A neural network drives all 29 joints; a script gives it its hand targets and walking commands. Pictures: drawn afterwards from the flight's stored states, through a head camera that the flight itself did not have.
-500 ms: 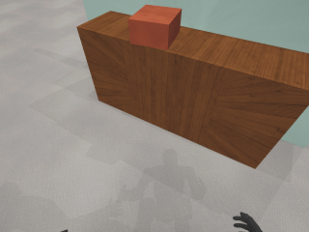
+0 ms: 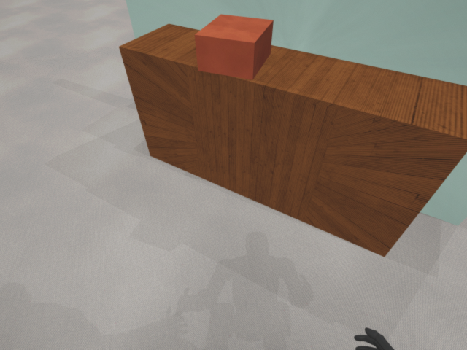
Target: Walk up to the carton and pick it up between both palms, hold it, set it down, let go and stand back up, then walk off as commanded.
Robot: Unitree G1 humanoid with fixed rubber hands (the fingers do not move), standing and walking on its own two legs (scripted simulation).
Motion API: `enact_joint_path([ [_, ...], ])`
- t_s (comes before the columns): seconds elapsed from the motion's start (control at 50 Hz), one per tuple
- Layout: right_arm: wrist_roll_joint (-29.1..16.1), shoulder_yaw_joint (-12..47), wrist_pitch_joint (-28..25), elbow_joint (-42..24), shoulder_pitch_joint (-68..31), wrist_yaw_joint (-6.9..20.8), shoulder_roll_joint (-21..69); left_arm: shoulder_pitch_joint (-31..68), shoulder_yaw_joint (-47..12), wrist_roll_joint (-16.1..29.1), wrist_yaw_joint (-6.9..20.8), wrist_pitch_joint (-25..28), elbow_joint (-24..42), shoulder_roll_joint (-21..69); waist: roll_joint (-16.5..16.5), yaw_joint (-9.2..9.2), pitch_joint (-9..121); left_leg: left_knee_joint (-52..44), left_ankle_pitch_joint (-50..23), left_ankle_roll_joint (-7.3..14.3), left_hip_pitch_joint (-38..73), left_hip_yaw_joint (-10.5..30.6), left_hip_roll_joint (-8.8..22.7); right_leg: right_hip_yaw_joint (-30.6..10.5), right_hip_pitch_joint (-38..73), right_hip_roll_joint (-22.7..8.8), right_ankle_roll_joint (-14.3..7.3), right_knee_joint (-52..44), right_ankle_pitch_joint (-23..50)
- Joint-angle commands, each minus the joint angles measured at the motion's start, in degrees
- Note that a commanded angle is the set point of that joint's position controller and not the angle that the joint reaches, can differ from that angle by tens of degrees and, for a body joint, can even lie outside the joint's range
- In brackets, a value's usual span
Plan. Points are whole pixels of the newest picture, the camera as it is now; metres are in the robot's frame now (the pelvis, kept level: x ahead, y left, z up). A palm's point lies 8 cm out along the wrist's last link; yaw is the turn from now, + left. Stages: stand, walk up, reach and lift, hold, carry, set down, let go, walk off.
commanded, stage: stand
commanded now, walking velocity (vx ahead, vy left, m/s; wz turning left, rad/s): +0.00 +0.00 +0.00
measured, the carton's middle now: (236, 45) +1.26 -0.02 +0.02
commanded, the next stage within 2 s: walk up in 0.22 s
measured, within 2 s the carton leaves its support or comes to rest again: neither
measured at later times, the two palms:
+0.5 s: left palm out of the picture +0.06 +0.29 -0.11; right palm out of the picture +0.10 -0.26 -0.10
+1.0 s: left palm out of the picture +0.17 +0.40 -0.09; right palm out of the picture +0.09 -0.23 -0.10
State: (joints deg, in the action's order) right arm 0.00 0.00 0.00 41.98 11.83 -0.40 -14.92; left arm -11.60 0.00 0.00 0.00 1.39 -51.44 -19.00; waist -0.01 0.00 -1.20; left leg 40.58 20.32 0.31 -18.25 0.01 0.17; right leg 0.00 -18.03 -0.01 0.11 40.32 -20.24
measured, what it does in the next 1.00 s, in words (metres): walks ahead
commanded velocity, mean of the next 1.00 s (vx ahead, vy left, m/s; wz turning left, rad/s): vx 0.00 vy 0.00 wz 0.00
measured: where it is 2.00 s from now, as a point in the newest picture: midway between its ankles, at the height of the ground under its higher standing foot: (196, 345)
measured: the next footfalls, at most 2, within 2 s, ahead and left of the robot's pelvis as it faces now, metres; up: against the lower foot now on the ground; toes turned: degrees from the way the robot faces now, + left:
right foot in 1.10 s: +0.19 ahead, -0.02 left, +0.00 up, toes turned -8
left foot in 1.58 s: +0.39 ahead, +0.25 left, +0.00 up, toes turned -7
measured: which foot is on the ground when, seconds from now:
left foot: down 0.00-1.00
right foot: down 0.00-0.70, up 0.72-1.00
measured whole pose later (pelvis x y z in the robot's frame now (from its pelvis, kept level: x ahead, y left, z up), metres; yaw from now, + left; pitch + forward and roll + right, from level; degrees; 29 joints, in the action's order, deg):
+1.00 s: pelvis +0.09 +0.08 +0.00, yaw -6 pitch -2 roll -1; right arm 0.0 -0.9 -0.8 46.1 19.8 1.8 -24.3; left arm -16.1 0.0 0.0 0.0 2.6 -53.9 -24.9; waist 2.3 -1.9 -2.8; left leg 35.5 26.1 4.8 -7.9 -6.5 -3.1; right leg -0.9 -26.5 -0.3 -0.7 57.2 -20.8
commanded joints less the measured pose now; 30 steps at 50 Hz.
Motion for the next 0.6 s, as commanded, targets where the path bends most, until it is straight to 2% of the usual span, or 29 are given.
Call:
enact_joint_path([
  [0.0,0.8,-3.9,-2.9,1.0,-5.0,-0.5,-15.6,5.1,3.5,-0.7,-0.4,1.7,1.7,-11.9,3.7,0.32,-1.5,-13.5,-9.5,4.1,2.0,7.6,5.9,-7.0,2.6,-4.9,-4.0,-12.8,11.4],
  [0.38,0.7,-3.6,-2.6,4.8,-5.7,-0.2,-16.0,5.2,3.0,-0.7,-0.2,1.4,-2.3,-11.9,4.7,0.17,-4.7,-17.4,-2.9,3.6,0.3,8.9,6.0,-7.7,1.6,-4.8,-3.8,-15.3,6.5],
  [0.4,4.2,-8.4,-2.5,-1.3,-6.1,1.8,-23.1,-7.0,6.4,-0.6,-0.1,2.8,0.2,-19.4,7.4,1.08,-0.8,-9.6,20.4,5.7,1.5,8.6,4.9,-17.1,-1.9,-6.9,-7.6,-15.8,-19.6],
  [0.42,4.7,-8.6,-2.0,-1.1,-6.8,2.7,-22.0,-9.0,7.2,-1.1,-0.3,3.2,-1.3,-21.2,3.8,1.13,-6.0,-4.5,27.0,5.8,-5.3,8.3,2.9,-24.8,-4.9,-9.8,-9.4,-21.3,-32.8],
  [0.44,5.0,-8.7,-1.7,-1.6,-6.8,3.2,-20.5,-10.1,8.0,-1.6,-0.4,3.3,-1.6,-22.9,-1.0,0.99,-9.6,3.8,24.7,4.3,-12.3,4.4,-0.3,-33.7,-4.4,-14.3,-11.7,-27.8,-40.4],
  [0.46,5.1,-8.8,-1.5,-1.8,-6.8,3.6,-19.7,-9.7,8.5,-1.9,-0.6,3.6,-1.3,-24.3,-4.5,1.11,-11.4,14.9,17.4,2.7,-18.1,2.8,-1.1,-43.2,-3.0,-20.9,-15.3,-32.6,-43.3],
  [0.48,5.1,-8.8,-1.6,-2.2,-6.7,3.8,-20.4,-9.4,8.6,-1.8,-1.0,4.2,-0.4,-24.5,-1.6,1.14,-12.8,17.2,14.5,2.0,-22.0,5.3,0.4,-45.3,-0.8,-22.7,-16.9,-33.2,-39.9],
  [0.52,4.3,-8.8,-2.4,-2.7,-6.6,4.2,-20.5,-10.1,8.2,-1.5,-1.1,4.9,0.0,-23.2,2.0,1.16,-11.2,15.3,11.4,2.4,-23.2,7.1,2.1,-42.1,4.0,-21.0,-16.6,-29.0,-29.8],
  [0.54,4.0,-8.8,-2.7,-2.8,-6.5,4.4,-20.6,-9.9,8.0,-1.7,-1.1,5.0,0.2,-22.9,1.9,0.89,-9.2,13.9,11.9,2.7,-21.8,6.9,2.2,-40.1,4.8,-20.2,-16.0,-27.3,-26.7],
  [0.58,3.2,-8.8,-2.9,-2.8,-5.8,4.8,-20.9,-8.2,7.9,-2.0,-0.8,4.7,1.2,-23.7,-0.3,-0.4,-7.1,8.3,15.2,3.5,-15.5,6.0,2.2,-35.3,1.5,-19.2,-15.5,-24.6,-22.1],
])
